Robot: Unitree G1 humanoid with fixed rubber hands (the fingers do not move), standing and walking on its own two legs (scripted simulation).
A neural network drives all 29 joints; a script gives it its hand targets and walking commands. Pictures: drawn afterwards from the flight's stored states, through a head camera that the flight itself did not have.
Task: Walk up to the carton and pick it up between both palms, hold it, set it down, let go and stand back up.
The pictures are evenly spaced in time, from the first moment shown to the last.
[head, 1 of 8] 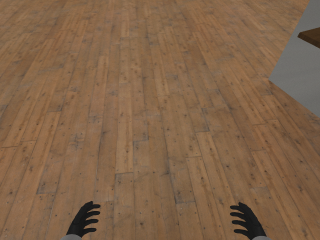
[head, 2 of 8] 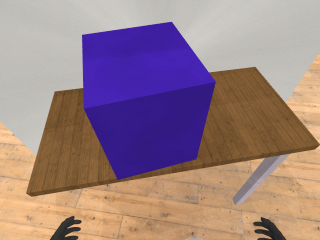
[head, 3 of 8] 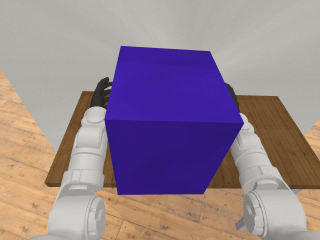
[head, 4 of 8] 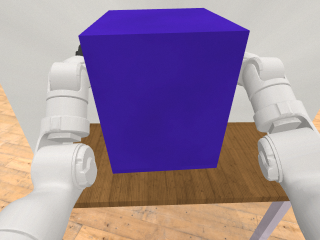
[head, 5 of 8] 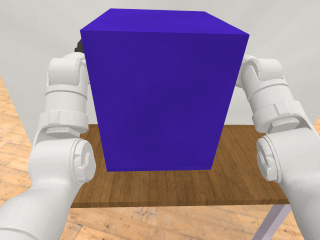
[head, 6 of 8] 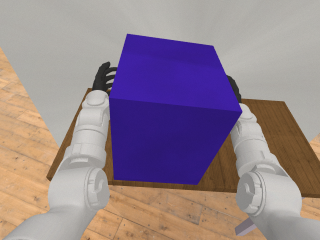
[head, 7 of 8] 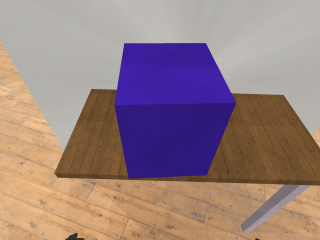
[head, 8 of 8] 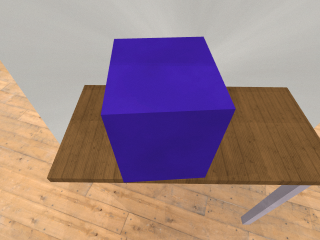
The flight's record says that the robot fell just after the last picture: no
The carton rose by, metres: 0.24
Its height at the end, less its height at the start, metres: +0.00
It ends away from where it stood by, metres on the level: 0.02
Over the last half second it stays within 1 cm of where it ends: yes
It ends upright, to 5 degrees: yes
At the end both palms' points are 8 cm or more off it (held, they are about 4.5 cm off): yes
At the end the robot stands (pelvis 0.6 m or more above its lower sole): yes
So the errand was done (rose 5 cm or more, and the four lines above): yes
